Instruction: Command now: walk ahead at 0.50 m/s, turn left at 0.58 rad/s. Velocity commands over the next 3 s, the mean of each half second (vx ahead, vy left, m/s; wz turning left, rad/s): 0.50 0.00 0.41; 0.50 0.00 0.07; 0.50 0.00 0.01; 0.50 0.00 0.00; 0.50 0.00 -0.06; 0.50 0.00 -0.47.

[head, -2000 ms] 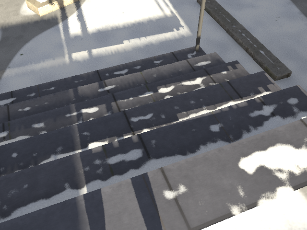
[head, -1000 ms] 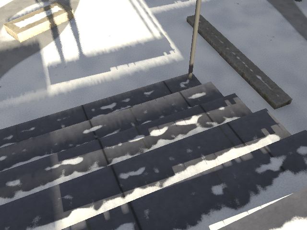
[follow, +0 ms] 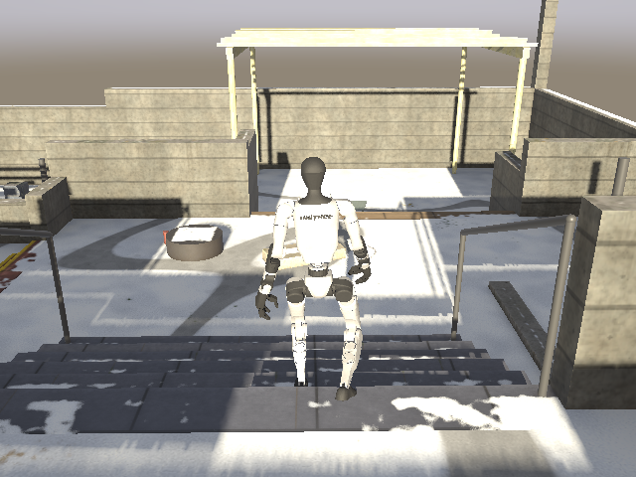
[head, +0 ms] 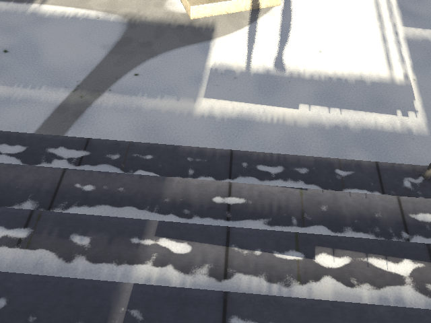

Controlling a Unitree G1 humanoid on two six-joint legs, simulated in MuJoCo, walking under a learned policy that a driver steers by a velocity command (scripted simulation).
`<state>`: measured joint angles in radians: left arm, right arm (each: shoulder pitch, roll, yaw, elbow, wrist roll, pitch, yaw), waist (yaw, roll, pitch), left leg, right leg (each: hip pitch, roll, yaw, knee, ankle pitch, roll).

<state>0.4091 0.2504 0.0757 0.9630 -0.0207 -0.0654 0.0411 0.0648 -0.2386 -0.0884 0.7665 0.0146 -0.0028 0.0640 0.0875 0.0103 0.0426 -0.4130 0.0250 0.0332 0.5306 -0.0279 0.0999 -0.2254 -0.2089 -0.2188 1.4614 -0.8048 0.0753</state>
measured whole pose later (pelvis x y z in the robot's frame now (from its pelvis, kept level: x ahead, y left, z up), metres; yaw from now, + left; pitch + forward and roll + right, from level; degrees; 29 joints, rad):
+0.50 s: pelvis +0.26 -0.03 -0.09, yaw +14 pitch +2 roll +3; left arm 0.15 0.28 0.07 0.71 -0.01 -0.08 -0.06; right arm 0.42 -0.22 -0.05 0.85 0.02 -0.02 -0.07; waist -0.06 -0.07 -0.08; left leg -0.26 -0.11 -0.15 1.06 -0.83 0.01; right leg -0.52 -0.07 0.10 0.49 0.31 -0.02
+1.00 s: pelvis +0.53 -0.02 -0.17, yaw +13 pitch +2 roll -1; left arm 0.56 0.17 0.02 0.98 -0.01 -0.08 0.04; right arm 0.07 -0.23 -0.06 0.73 0.00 -0.08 0.05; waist 0.07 0.03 -0.05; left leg -0.74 0.08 -0.11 0.72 0.33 0.07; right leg -0.11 0.07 0.03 0.60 -0.52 -0.06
